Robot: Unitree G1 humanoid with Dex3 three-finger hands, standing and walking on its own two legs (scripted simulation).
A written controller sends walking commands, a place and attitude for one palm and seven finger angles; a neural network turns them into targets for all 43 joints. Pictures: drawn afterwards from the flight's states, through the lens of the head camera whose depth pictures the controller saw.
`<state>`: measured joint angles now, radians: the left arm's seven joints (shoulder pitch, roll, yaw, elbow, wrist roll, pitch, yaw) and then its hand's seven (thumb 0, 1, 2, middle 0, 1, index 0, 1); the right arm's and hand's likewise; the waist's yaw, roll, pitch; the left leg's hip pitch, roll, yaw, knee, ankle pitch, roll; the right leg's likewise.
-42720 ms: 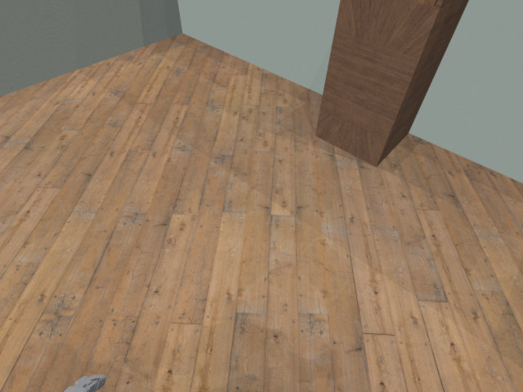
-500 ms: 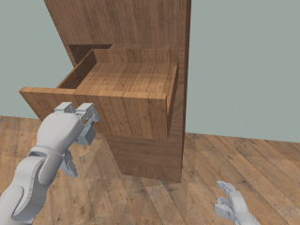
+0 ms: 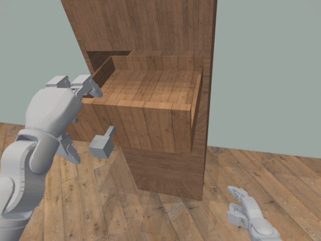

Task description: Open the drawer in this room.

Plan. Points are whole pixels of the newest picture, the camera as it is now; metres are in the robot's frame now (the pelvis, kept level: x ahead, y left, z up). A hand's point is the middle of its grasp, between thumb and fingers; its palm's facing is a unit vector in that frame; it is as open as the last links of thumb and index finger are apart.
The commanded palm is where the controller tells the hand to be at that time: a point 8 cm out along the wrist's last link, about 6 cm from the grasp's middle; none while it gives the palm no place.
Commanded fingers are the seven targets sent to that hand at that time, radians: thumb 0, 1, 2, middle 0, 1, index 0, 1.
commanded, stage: lift the hand off the handle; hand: left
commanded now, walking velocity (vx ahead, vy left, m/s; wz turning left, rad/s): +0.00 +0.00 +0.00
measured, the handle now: (105, 140) +0.29 +0.18 +0.15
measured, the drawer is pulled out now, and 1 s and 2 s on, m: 0.27 0.27 0.27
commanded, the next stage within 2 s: draw the hand back to the body in 0.58 s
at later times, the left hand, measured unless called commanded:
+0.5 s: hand (58, 93) +0.27 +0.22 +0.29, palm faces +0.35 -0.10 -0.93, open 13.9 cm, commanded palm +0.21 +0.20 +0.35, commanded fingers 0.00 -0.50 0.30 -0.30 -1.20 -0.30 -1.20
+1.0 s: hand (67, 119) +0.25 +0.21 +0.25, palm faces +0.25 -0.13 -0.96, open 13.9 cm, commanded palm +0.18 +0.22 +0.35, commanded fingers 0.00 -0.50 0.30 -0.30 -1.20 -0.30 -1.20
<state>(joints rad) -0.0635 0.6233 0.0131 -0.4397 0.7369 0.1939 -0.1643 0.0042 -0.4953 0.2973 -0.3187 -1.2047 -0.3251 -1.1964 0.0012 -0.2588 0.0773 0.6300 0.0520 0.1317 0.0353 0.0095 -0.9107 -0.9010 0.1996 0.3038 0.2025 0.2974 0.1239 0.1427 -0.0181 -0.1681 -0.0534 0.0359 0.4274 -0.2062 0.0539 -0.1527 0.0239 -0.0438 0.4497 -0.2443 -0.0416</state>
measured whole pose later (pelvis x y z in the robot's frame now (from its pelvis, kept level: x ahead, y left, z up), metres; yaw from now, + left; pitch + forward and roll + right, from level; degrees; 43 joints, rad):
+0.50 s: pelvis -0.01 +0.00 +0.00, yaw +0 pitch -2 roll +0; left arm -0.28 0.68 0.09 -0.45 0.65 0.32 -0.29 0.00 -0.50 0.30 -0.31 -1.20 -0.32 -1.20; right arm 0.00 -0.29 0.08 0.61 0.08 0.16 0.05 0.01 -0.91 -0.90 0.20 0.30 0.20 0.30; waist 0.12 0.15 -0.02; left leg -0.21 -0.06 0.04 0.45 -0.20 0.06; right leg -0.20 0.02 -0.05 0.47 -0.24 -0.04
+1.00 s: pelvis -0.02 +0.00 -0.01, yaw +0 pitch -3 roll +0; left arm -0.14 0.66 0.08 -0.50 0.65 0.31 -0.29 0.00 -0.50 0.30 -0.31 -1.20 -0.32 -1.20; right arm 0.03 -0.29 0.09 0.59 0.08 0.15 0.06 0.01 -0.91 -0.90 0.20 0.30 0.20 0.30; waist 0.12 0.14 0.00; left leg -0.24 -0.05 0.04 0.50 -0.21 0.05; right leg -0.23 0.03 -0.04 0.52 -0.25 -0.05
